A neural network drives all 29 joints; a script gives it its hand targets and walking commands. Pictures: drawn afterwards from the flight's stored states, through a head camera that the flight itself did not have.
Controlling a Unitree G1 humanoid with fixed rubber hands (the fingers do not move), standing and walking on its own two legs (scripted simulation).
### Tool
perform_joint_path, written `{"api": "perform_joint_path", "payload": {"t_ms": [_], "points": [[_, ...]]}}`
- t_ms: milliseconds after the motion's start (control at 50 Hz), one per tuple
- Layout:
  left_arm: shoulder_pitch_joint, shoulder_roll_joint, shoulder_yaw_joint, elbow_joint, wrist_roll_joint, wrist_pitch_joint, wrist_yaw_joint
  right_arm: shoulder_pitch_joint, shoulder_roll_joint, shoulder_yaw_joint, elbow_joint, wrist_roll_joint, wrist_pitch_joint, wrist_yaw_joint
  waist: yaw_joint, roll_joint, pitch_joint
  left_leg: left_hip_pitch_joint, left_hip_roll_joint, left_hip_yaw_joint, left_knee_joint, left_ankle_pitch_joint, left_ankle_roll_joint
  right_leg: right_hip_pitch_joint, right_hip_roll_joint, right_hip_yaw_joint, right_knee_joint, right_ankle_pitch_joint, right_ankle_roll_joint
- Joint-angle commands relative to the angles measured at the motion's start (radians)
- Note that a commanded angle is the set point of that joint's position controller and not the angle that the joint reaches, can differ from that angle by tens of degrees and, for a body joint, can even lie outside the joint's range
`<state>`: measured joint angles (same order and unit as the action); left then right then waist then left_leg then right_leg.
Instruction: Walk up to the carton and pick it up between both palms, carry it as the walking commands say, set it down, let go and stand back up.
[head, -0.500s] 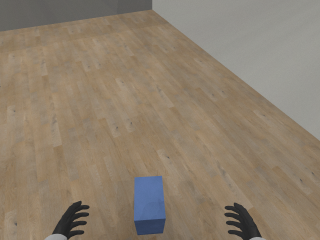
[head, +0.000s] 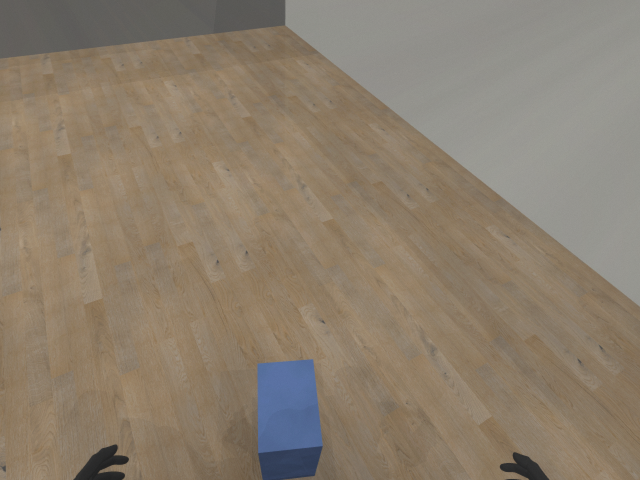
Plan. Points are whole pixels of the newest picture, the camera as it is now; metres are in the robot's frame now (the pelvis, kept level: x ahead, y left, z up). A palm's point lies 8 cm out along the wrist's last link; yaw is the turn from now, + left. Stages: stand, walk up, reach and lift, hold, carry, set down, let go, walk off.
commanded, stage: stand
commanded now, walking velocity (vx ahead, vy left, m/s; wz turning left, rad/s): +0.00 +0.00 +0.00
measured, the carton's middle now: (287, 422) +0.39 +0.04 -0.62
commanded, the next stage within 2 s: none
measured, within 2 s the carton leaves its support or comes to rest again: neither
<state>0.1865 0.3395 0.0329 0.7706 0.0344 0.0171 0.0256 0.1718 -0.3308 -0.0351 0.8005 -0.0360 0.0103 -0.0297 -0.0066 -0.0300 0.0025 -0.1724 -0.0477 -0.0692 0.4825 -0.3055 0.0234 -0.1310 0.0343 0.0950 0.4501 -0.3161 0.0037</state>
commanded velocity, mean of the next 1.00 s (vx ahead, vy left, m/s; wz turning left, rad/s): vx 0.00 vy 0.00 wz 0.00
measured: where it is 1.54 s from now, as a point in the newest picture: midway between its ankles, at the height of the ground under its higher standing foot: outside the picture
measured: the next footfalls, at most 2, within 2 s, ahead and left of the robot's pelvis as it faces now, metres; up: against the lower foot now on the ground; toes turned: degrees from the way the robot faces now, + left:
none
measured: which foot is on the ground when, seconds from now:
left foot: down 0.00-1.00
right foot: down 0.00-1.00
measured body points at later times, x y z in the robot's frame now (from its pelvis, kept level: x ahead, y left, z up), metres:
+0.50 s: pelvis -0.01 +0.00 +0.00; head -0.01 +0.01 +0.45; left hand +0.10 +0.30 -0.11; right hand +0.10 -0.31 -0.10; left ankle -0.03 +0.11 -0.74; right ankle -0.05 -0.13 -0.74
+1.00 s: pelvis -0.03 +0.00 +0.01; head -0.03 +0.00 +0.46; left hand +0.07 +0.30 -0.11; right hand +0.07 -0.32 -0.10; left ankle -0.03 +0.11 -0.74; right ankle -0.05 -0.13 -0.74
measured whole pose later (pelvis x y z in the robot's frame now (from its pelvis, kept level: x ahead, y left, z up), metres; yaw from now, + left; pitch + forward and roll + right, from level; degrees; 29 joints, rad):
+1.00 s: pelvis -0.03 +0.00 +0.01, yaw +0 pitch -2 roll +0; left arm 0.16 0.38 0.01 0.98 0.02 -0.01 0.02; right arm 0.13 -0.37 -0.01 1.01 -0.02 -0.01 -0.02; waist 0.00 -0.01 0.02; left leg -0.12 -0.04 -0.07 0.37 -0.21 0.01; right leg -0.08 0.04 0.10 0.35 -0.23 0.00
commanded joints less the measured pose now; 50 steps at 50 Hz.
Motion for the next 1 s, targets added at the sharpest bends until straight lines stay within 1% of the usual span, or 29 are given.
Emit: {"api": "perform_joint_path", "payload": {"t_ms": [0,120,560,980], "points": [[-0.021,0.139,0.031,-0.043,-0.001,-0.016,0.006,-0.026,-0.162,-0.035,-0.040,0.002,-0.014,-0.006,0.002,0.041,-0.060,0.052,0.113,-0.076,-0.051,0.417,-0.013,0.008,-0.084,0.036,-0.032,0.351,-0.006],[-0.024,0.145,0.026,-0.012,-0.003,-0.018,0.008,-0.030,-0.166,-0.030,-0.007,0.005,-0.016,-0.007,0.004,0.033,-0.052,0.061,0.115,-0.077,-0.061,0.414,-0.011,0.014,-0.089,0.039,-0.044,0.356,-0.008],[-0.045,0.177,0.014,0.091,-0.010,-0.029,0.004,-0.060,-0.194,-0.013,0.098,0.009,-0.025,0.000,0.005,0.030,-0.009,0.058,0.125,-0.089,-0.130,0.285,-0.003,0.011,-0.107,0.072,-0.112,0.273,-0.019],[-0.059,0.196,0.008,0.165,-0.015,-0.033,-0.002,-0.073,-0.212,-0.005,0.171,0.016,-0.028,0.005,0.005,0.028,0.001,0.064,0.135,-0.093,-0.166,0.248,0.001,0.013,-0.113,0.085,-0.147,0.247,-0.024]]}}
